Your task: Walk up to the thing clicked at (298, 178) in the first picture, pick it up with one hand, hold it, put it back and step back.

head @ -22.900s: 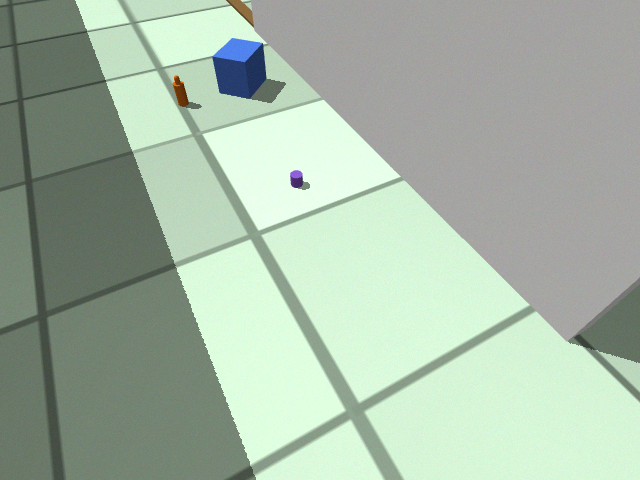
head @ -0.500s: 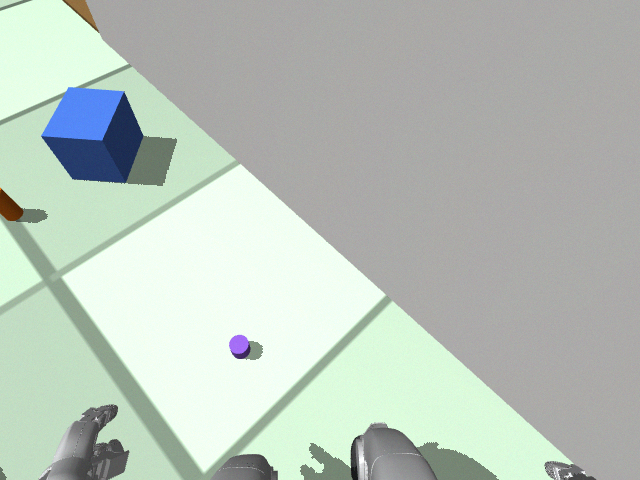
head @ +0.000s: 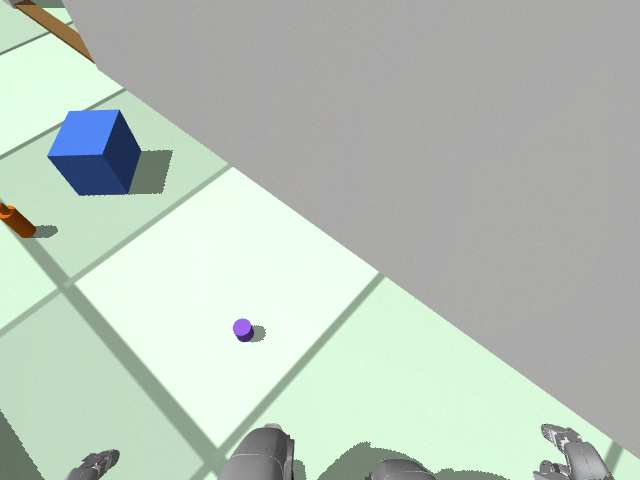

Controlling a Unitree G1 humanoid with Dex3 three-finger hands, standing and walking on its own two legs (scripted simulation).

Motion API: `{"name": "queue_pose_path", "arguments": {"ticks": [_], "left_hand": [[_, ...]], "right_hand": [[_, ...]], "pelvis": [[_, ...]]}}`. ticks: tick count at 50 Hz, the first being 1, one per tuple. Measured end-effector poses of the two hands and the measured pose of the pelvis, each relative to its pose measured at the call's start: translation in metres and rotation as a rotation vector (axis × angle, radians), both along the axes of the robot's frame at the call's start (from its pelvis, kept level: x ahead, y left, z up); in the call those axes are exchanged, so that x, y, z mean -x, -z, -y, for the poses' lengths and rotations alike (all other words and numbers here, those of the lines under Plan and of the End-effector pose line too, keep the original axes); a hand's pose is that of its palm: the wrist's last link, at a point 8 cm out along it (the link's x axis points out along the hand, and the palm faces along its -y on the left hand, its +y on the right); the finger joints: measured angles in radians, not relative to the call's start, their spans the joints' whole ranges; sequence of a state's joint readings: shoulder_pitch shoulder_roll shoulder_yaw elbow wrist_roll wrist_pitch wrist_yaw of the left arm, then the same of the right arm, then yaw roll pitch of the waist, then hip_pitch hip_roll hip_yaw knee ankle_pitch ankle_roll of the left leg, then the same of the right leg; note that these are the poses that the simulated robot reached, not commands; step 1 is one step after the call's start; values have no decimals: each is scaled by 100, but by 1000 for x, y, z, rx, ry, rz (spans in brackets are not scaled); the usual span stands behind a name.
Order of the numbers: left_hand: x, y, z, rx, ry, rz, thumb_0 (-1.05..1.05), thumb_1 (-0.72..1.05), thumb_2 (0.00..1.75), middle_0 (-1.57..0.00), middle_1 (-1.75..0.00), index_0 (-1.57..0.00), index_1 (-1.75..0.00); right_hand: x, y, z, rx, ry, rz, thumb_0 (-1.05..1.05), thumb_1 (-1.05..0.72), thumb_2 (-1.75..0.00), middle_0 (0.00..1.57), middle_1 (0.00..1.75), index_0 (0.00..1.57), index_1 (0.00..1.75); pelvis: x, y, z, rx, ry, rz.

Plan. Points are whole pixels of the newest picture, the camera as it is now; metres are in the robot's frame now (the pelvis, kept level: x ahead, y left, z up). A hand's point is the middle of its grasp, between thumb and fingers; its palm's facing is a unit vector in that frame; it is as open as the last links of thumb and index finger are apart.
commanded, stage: walk up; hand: left
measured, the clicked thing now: (243, 330) +0.55 +0.27 -0.73
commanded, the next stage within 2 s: stand in 1.48 s
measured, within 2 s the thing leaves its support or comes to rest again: neither
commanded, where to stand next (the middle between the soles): +0.19 +0.00 m, yaw +5 degrees
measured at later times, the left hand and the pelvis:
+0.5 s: hand out of the picture -0.06 +0.25 -0.15, palm faces +0.06 -0.93 -0.35, open 7.3 cm; pelvis -0.13 -0.02 +0.01, yaw +3 degrees
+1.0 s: hand out of the picture -0.10 +0.24 -0.13, palm faces +0.11 -0.92 -0.37, open 7.3 cm; pelvis -0.16 -0.04 +0.01, yaw +5 degrees
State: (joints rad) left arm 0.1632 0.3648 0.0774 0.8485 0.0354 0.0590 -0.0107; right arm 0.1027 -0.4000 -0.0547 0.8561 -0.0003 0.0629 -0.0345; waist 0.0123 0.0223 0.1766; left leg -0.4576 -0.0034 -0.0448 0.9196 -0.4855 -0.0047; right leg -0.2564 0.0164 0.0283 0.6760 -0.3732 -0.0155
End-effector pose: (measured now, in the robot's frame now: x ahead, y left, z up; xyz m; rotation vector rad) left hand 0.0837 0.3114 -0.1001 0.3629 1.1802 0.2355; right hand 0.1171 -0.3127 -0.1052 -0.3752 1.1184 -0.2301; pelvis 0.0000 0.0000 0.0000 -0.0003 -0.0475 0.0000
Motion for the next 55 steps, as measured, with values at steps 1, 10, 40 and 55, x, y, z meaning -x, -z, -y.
{"name": "queue_pose_path", "arguments": {"ticks": [1,10,40,55], "left_hand": [[6,-4,3,-1,-5,6,0,91,90,-21,-30,-21,-30],[35,-11,7,-13,-22,123,0,90,90,-21,-30,-21,-30],[223,-6,37,12,-117,8,0,90,90,-21,-30,-21,-30],[186,-7,33,31,-92,63,0,91,90,-21,-30,-21,-30]], "right_hand": [[5,-1,1,-3,-2,-2,0,-90,-90,20,30,20,30],[63,-1,4,29,-81,-69,0,-90,-90,20,29,20,30],[184,2,30,-34,-84,-74,0,-90,-90,20,29,20,30],[172,-4,6,-79,-82,-36,1,-90,-90,20,30,20,30]], "pelvis": [[4,-3,1,-10,1,-3],[54,-2,6,-7,-74,-23],[159,-7,35,2,-84,0],[154,-14,33,4,-91,4]]}}
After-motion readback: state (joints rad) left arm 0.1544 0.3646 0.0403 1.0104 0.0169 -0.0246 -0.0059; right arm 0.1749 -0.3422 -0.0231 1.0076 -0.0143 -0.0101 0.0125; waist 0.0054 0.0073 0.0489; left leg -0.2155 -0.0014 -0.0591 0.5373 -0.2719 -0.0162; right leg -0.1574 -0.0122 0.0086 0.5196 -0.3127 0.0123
